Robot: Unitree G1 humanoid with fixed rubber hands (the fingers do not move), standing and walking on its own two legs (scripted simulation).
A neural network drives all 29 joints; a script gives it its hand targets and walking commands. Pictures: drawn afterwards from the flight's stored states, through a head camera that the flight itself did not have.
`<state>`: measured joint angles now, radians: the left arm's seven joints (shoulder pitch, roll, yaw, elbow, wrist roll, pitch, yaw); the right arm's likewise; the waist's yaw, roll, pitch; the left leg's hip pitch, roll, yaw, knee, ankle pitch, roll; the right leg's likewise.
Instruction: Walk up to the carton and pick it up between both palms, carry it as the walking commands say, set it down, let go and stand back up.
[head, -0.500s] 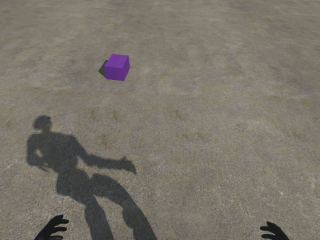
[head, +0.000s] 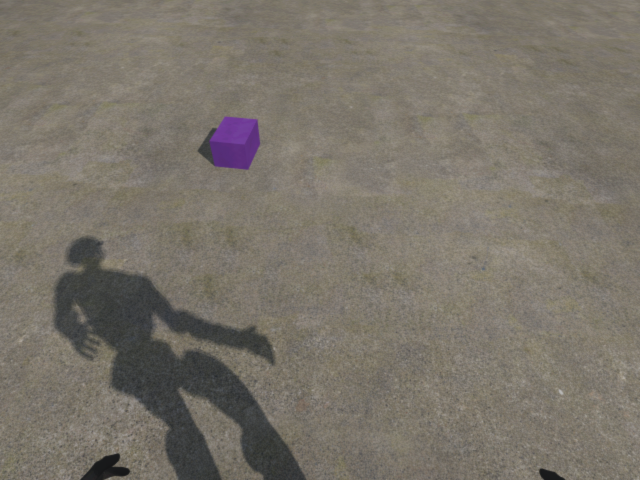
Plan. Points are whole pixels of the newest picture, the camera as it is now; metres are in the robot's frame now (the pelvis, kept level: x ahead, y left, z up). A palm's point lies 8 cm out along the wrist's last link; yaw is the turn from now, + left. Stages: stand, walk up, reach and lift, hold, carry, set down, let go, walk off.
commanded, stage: stand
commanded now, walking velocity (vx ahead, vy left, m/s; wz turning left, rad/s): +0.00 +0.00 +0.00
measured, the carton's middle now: (236, 142) +1.88 +0.52 -0.70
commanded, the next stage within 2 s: walk up in 0.16 s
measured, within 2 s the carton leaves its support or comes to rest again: neither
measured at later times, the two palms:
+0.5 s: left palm out of the picture +0.04 +0.33 -0.11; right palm out of the picture +0.15 -0.27 -0.09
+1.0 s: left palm (127, 358) +0.33 +0.33 -0.12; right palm out of the picture +0.17 -0.18 -0.12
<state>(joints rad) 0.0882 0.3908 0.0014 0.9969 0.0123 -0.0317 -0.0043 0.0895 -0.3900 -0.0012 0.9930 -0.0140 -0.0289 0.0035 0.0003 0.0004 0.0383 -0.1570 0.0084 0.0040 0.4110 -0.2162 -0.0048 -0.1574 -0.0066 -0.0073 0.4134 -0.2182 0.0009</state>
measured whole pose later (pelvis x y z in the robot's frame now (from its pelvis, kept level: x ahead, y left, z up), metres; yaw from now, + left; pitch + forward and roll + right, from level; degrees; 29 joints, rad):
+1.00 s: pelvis +0.20 +0.08 +0.00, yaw +10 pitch +0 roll +0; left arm 0.05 0.24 0.04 0.85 0.03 -0.01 -0.08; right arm 0.46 -0.21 -0.05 1.00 -0.02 -0.07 0.01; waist -0.08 -0.04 0.06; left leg 0.06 0.07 0.05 0.25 -0.31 -0.05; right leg -0.58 -0.10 -0.09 0.67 -0.10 0.04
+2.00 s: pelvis +0.68 +0.18 +0.00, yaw +10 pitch +0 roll -1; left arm 0.07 0.22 0.05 0.94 0.03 -0.01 -0.06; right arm 0.48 -0.17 -0.05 1.10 -0.02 -0.09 0.00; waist -0.08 -0.04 0.06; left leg 0.04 0.08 0.15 0.23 -0.26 -0.03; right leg -0.58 -0.11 -0.09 0.70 -0.05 0.04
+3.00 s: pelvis +1.15 +0.31 +0.00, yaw +10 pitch -1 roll -1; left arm 0.07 0.22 0.05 0.96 0.03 -0.01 -0.06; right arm 0.47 -0.18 -0.05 1.10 -0.02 -0.09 0.00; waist -0.08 -0.03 0.06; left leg 0.02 0.07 0.15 0.26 -0.26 -0.03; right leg -0.55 -0.11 -0.08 0.72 -0.08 0.05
